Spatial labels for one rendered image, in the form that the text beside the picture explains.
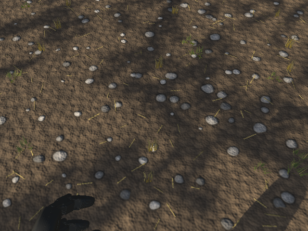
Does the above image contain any robot left hand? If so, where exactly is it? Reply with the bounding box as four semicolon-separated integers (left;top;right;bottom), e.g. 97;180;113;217
30;193;101;231

